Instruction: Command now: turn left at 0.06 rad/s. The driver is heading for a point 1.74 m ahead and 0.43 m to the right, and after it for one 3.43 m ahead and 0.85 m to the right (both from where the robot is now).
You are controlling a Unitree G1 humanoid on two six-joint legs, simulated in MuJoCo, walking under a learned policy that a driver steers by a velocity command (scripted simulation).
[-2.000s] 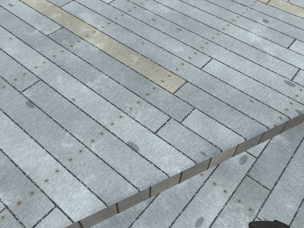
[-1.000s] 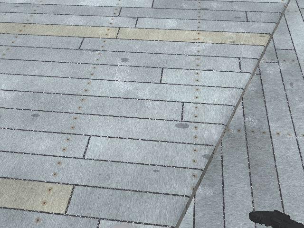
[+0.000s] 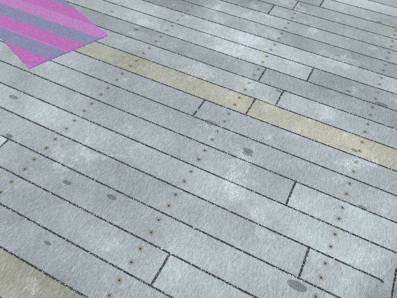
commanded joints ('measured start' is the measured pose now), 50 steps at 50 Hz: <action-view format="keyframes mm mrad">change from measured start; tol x64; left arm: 1 -37 89 19 -101 -1 -10 3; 50 67 139 26 -76 2 -11 0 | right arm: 1 21 -169 -44 -40 -1 -10 -13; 50 -219 -14 -9 -195 -37 42 -21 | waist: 1 10 102 -31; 50 -9 -145 -9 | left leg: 1 201 337 -293 -6 273 191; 18 -463 130 158 1007 -503 -145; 33 -548 679 -318 14 -361 262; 42 -116 306 184 504 105 83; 50 -948 117 207 1758 -402 -89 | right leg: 1 -178 -32 62 -1 2 -4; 16 907 -200 175 -500 905 -120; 26 429 -151 271 -722 765 -53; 33 205 35 133 710 -96 -75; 41 167 28 -53 -420 -34 -10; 46 811 -272 13 -532 1400 -95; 50 632 -494 86 -687 508 -339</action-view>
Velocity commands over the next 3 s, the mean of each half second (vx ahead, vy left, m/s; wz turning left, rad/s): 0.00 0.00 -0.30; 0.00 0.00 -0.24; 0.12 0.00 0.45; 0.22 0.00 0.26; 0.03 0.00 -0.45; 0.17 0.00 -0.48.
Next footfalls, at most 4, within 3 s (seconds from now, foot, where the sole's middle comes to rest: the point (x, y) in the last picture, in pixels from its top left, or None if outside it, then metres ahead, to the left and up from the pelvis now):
0.26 right None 0.19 -0.26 -0.79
0.62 left None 0.20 -0.17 -0.78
0.90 right None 0.02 -0.39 -0.91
1.46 left None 0.30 -0.17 -0.78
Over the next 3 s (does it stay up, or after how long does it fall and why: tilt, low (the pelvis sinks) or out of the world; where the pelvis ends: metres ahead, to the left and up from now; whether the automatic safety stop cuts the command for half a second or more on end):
stays up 0.57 -0.15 0.00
